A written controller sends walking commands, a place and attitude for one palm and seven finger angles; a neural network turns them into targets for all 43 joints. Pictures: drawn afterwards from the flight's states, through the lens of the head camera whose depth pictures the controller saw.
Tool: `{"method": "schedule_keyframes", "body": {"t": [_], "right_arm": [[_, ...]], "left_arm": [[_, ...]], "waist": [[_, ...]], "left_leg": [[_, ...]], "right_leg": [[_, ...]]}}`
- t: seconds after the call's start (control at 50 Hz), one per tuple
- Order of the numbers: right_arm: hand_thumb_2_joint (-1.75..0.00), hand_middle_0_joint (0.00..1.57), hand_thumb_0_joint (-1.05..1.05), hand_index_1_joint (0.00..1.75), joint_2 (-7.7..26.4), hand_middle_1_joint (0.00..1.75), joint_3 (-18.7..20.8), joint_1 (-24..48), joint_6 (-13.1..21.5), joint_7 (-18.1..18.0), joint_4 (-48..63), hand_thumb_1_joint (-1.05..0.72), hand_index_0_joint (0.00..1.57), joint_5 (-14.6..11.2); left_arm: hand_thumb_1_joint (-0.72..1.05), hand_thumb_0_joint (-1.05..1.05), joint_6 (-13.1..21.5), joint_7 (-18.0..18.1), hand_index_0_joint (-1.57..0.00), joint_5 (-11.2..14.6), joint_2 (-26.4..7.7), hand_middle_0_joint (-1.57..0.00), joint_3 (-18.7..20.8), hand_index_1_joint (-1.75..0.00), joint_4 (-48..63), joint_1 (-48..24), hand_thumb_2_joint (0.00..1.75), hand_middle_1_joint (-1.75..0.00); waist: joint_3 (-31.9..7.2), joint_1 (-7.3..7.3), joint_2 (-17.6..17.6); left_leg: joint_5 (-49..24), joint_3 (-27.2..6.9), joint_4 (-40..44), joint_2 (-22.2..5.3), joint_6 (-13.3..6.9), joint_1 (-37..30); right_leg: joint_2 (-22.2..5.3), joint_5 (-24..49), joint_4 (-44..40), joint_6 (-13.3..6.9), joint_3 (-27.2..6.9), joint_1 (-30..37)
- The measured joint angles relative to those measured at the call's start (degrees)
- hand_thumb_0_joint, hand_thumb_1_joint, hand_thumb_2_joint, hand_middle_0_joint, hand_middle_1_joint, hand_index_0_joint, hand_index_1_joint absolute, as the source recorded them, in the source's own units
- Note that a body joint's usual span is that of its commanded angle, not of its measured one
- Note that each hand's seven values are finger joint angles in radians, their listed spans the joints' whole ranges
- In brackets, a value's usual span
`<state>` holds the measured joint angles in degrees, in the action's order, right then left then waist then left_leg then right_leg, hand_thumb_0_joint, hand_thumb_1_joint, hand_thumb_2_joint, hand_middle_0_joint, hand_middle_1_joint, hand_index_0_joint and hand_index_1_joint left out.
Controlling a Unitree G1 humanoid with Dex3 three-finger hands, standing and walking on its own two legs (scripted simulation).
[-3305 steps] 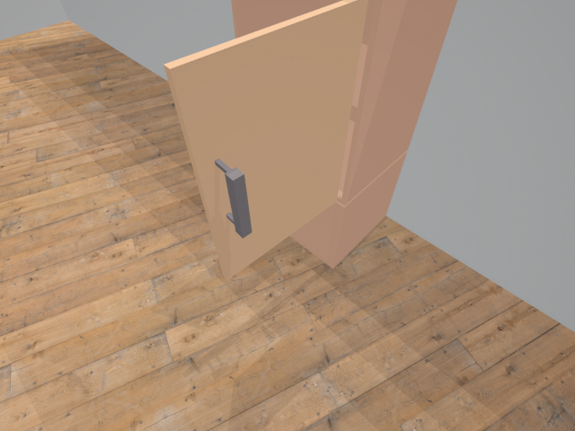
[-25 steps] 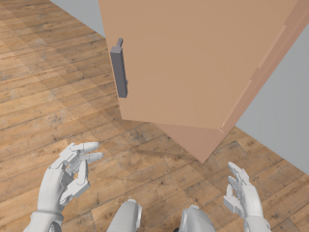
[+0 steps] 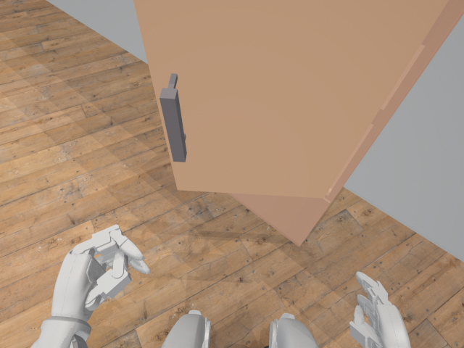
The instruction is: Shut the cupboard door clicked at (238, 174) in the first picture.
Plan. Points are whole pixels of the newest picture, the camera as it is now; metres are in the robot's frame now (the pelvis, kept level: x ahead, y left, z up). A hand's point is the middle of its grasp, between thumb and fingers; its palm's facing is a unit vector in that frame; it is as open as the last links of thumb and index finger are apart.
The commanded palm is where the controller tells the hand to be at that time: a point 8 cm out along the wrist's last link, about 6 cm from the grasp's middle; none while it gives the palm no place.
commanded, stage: raise the hand and make a fist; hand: left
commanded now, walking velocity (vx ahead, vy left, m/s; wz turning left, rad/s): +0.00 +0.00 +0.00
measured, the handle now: (177, 120) +0.51 +0.15 +0.07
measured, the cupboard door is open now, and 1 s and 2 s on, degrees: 38 38 38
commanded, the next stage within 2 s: bring the fist close to the handle in 0.86 s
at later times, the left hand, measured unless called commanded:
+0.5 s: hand (129, 251) +0.24 +0.17 +0.07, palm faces +0.02 -1.00 -0.04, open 3.1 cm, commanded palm +0.22 +0.22 +0.07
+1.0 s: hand (131, 260) +0.23 +0.17 +0.07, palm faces +0.02 -1.00 -0.03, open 3.1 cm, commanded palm +0.22 +0.21 +0.07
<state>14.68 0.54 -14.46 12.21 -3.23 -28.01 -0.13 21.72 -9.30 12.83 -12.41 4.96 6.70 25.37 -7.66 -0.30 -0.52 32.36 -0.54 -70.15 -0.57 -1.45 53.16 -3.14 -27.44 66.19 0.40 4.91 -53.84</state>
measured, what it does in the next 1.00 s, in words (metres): stands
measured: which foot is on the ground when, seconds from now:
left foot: down 0.00-1.00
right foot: down 0.00-1.00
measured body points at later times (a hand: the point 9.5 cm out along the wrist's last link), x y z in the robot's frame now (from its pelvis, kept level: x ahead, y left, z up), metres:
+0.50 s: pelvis +0.02 -0.02 +0.01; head +0.09 -0.02 +0.46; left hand +0.24 +0.23 +0.08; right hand +0.20 -0.25 -0.07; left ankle +0.02 +0.10 -0.64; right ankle +0.05 -0.13 -0.64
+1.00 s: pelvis +0.01 -0.02 +0.01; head +0.07 -0.02 +0.46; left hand +0.22 +0.22 +0.07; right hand +0.19 -0.26 -0.06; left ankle +0.02 +0.10 -0.64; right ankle +0.05 -0.13 -0.64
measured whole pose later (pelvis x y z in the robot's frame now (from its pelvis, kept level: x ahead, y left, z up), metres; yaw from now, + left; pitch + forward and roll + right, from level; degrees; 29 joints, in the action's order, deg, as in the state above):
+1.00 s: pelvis +0.01 -0.02 +0.01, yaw +0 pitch +14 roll -1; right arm 13.7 -0.6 -14.7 9.5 -3.3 -27.4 -0.9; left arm 21.4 -14.5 16.6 -12.8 8.8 1.9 21.5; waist -7.8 -0.9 -1.5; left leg 31.7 -1.3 -66.5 -1.4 0.4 48.9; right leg -2.1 -27.7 63.9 -1.3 5.6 -50.2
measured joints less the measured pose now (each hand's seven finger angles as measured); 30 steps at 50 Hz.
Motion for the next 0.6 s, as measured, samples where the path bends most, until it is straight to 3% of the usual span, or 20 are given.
{"method": "schedule_keyframes", "body": {"t": [0.3, 0.6], "right_arm": [[-0.89, 0.2, 0.02, 0.3, -2.2, 0.3, -2.1, 1.2, -2.5, 0.5, 2.2, -0.91, 0.2, 0.1], [-0.89, 0.2, 0.02, 0.3, -0.7, 0.3, -0.7, -1.3, -2.9, -0.1, -0.1, -0.91, 0.2, -0.7]], "left_arm": [[0.9, 0.02, -2.0, -2.9, -1.25, 1.4, -0.5, -1.24, 2.4, -1.44, -0.2, -1.3, 0.9, -1.45], [0.9, 0.02, -2.1, -5.2, -1.3, 3.7, -0.7, -1.29, 4.7, -1.49, -3.6, -3.9, 0.9, -1.5]], "waist": [[-0.5, -1.19, -0.8], [-0.3, -0.22, -1.1]], "left_leg": [[0.6, -1.1, 2.2, -0.5, 1.0, -2.8], [0.0, -0.8, 4.2, -0.9, 1.9, -4.8]], "right_leg": [[0.6, -1.1, -1.9, -0.8, 1.1, 2.9], [1.1, -0.9, -2.8, -1.6, 0.8, 4.1]]}}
